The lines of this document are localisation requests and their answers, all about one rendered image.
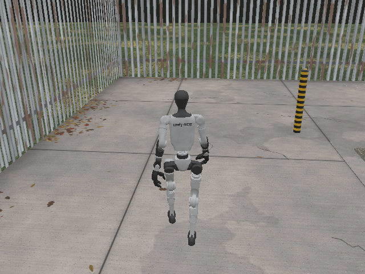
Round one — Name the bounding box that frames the left robot upper arm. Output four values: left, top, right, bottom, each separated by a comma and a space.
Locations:
158, 115, 170, 148

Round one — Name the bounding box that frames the robot left forearm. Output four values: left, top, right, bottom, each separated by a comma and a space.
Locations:
153, 140, 164, 171

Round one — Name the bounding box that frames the robot head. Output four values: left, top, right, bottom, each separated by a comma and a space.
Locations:
172, 90, 192, 118

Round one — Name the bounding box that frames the right robot upper arm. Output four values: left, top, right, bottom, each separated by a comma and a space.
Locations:
194, 114, 208, 144

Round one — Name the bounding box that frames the robot left foot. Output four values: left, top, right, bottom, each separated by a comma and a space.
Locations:
168, 210, 176, 224

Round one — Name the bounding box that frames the right robot hand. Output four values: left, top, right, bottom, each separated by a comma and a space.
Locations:
196, 153, 209, 164

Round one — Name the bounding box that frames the robot right forearm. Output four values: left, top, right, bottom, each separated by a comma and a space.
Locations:
201, 137, 209, 156

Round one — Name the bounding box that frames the left robot hand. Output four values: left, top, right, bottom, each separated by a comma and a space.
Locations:
152, 170, 165, 188

